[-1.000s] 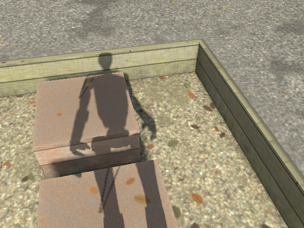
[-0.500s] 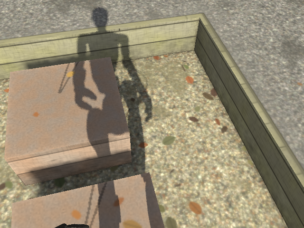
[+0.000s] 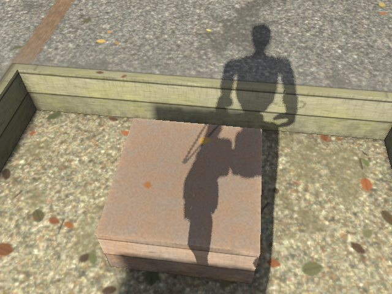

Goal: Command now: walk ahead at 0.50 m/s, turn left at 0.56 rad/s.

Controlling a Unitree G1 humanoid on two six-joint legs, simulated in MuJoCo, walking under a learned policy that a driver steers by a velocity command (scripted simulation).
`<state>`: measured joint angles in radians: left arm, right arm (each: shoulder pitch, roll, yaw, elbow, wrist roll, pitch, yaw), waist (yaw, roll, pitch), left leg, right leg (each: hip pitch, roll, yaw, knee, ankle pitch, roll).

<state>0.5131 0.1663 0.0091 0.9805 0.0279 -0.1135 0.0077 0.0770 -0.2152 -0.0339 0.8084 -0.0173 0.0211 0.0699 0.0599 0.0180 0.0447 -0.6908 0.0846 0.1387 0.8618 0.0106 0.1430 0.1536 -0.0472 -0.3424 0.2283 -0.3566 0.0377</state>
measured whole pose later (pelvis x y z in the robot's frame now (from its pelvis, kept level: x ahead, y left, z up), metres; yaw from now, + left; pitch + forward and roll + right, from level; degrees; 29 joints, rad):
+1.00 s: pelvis +0.46 +0.23 -0.07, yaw +17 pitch +0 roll -2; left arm 0.64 0.34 0.06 0.96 0.09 -0.11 0.02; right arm -0.05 -0.34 -0.08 0.70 -0.04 0.02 0.03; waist 0.18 -0.01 0.07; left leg -0.82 0.12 -0.08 1.05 -0.08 0.00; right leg 0.13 -0.09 -0.01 0.65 -0.77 0.09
